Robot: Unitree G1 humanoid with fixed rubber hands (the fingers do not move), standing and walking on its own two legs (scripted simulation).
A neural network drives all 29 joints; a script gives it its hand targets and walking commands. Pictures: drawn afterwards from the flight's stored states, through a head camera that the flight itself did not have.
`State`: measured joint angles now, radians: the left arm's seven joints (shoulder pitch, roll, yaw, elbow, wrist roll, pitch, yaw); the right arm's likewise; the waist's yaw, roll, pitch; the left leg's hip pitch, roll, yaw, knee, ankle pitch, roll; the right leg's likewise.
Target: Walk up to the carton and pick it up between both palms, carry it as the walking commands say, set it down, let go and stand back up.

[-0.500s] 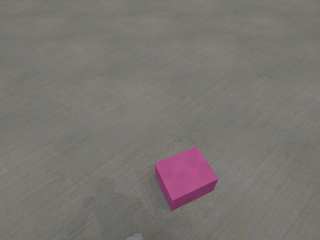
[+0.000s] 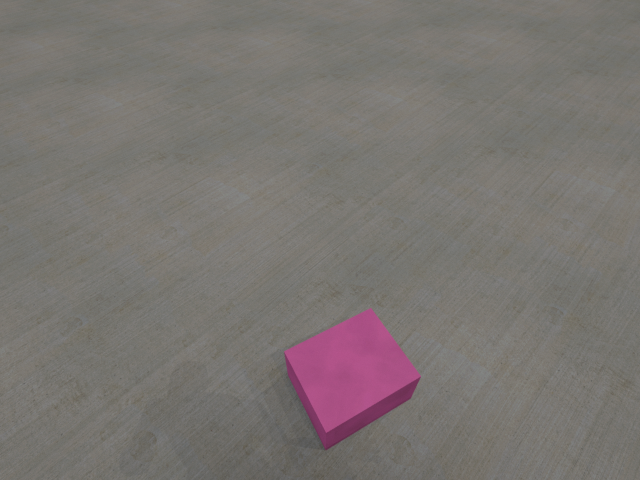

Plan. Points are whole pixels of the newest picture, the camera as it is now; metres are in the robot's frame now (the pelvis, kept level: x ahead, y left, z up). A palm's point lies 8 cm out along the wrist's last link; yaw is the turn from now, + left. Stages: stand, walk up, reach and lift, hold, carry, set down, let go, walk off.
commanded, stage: walk up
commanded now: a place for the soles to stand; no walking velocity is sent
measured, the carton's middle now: (349, 375) +0.53 -0.06 -0.66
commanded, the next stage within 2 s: none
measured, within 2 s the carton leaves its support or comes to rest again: neither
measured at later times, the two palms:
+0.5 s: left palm out of the picture +0.12 +0.30 -0.08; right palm out of the picture +0.12 -0.31 -0.07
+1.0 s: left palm out of the picture +0.15 +0.26 -0.08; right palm out of the picture +0.06 -0.48 -0.05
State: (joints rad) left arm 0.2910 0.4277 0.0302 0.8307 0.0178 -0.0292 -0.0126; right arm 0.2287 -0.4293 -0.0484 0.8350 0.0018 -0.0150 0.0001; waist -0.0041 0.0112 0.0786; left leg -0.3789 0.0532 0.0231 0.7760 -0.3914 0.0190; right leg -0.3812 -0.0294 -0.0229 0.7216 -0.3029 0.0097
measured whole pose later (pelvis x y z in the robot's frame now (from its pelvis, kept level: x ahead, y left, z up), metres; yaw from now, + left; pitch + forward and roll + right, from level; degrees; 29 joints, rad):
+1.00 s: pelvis +0.03 -0.11 +0.00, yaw +9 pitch +0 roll +0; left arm 0.08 0.51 0.16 0.75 0.08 0.10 -0.12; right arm 0.41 -0.51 -0.11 0.93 -0.05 -0.07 -0.09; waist -0.05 -0.07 0.09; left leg -0.40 0.10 -0.18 0.70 -0.34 -0.05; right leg -0.49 -0.06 0.07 0.86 -0.48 0.00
